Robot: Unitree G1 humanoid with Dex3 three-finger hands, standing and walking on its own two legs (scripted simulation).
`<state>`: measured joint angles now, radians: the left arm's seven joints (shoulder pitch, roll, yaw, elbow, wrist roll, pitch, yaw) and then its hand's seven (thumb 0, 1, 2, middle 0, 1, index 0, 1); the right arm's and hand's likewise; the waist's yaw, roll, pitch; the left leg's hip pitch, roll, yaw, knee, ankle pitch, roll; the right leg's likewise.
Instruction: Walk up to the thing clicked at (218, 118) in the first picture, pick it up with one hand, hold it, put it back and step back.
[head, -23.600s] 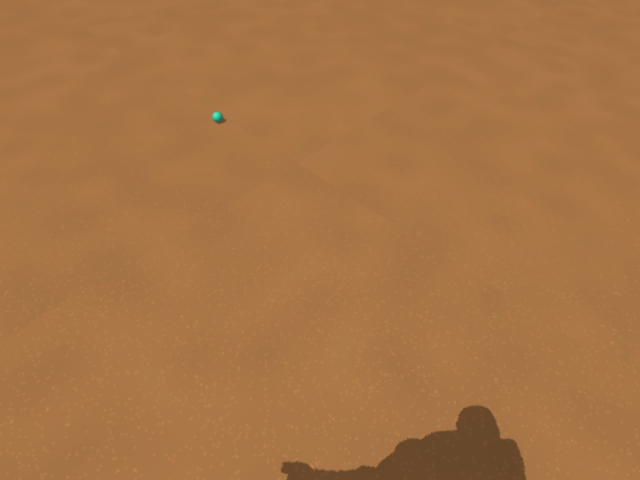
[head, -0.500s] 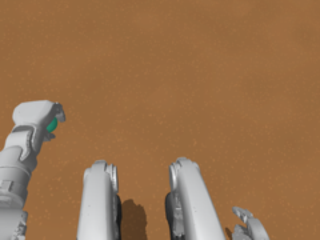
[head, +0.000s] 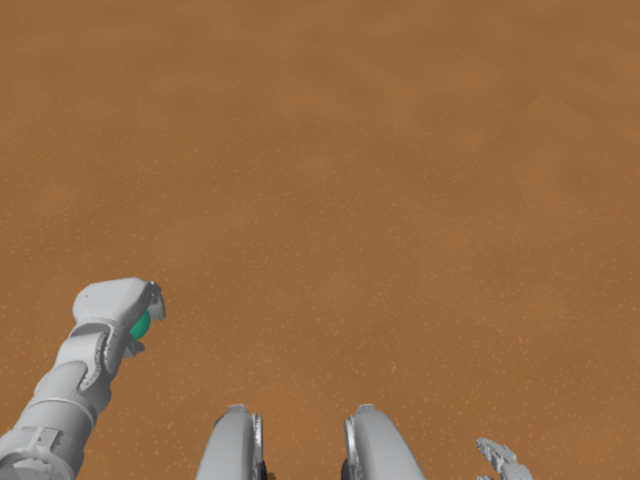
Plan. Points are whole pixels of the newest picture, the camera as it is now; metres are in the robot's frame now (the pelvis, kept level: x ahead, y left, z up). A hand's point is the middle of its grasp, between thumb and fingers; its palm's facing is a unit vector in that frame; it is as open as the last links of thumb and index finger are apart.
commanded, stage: lift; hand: left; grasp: from above
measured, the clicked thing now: (128, 321) +0.36 +0.26 -0.10
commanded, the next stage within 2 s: hold in 0.48 s
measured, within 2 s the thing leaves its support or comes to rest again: neither
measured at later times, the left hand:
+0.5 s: hand (124, 288) +0.36 +0.22 +0.01, palm faces -0.45 -0.09 -0.89, open 6.9 cm
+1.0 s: hand (105, 266) +0.36 +0.23 +0.06, palm faces -0.44 -0.07 -0.89, open 6.9 cm
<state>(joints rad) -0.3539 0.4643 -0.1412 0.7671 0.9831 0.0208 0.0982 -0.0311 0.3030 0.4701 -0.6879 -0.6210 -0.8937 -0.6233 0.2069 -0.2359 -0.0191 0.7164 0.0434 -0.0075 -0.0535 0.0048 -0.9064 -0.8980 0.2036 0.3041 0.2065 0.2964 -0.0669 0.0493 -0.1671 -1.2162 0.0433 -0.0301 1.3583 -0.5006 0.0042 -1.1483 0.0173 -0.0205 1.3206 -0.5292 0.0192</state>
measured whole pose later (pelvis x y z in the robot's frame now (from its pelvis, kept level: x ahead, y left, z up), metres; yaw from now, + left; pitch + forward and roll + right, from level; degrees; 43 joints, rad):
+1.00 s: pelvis +0.06 +0.00 +0.12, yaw +0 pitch +7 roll +0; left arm -0.30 0.38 -0.20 0.78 1.00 0.02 0.07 -0.03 0.30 0.47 -0.69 -0.61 -0.90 -0.62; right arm 0.24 -0.25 -0.05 0.72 0.05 0.03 -0.04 0.01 -0.90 -0.89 0.20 0.30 0.20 0.30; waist -0.02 0.04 -0.07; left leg -0.48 0.02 0.03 0.67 -0.31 0.00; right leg -0.44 0.00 0.03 0.65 -0.33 0.02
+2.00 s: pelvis +0.05 -0.01 +0.13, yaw +0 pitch +2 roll +0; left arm -0.23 0.39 -0.21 0.61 0.98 0.02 -0.04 -0.02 0.31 0.46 -0.67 -0.64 -0.89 -0.64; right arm 0.18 -0.25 -0.03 0.68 0.07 0.06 -0.06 0.01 -0.91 -0.90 0.20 0.30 0.20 0.30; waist 0.01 0.06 -0.02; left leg -0.31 0.02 0.04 0.50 -0.22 -0.01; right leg -0.29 0.00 0.03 0.52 -0.26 0.01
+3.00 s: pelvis +0.04 -0.01 +0.10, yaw +1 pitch +10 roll +0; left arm -0.37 0.36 -0.20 0.95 1.11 -0.05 0.22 -0.04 0.30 0.47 -0.70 -0.60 -0.91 -0.60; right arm 0.19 -0.26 -0.06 0.70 0.03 0.06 -0.02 0.00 -0.89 -0.90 0.20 0.30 0.21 0.30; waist -0.03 0.01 -0.06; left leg -0.64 0.02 0.01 0.78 -0.32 -0.01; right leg -0.60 0.00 0.01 0.78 -0.36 0.01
